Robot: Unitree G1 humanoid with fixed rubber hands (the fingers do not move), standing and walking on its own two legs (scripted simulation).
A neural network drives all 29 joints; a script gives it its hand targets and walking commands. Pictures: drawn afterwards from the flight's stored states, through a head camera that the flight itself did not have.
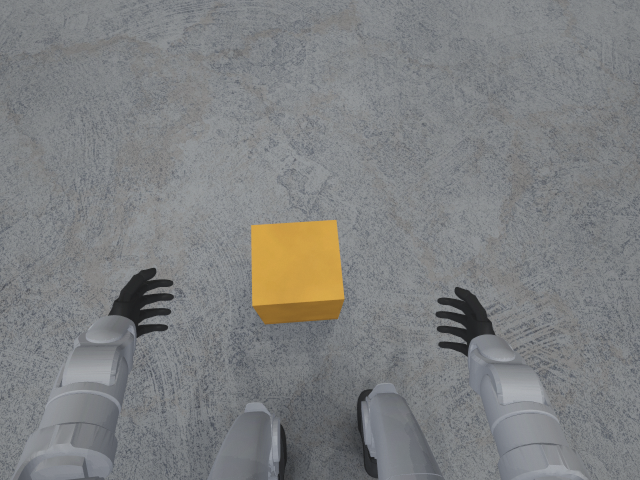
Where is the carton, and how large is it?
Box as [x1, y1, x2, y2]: [251, 220, 343, 323]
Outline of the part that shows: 336,220 251,225 252,305 264,323 337,318 343,301 343,289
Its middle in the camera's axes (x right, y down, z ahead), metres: -0.06 +0.09 +1.03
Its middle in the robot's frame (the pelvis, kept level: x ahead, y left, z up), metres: +0.53 +0.04 -0.57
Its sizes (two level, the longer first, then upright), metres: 0.210 0.200 0.250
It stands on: the floor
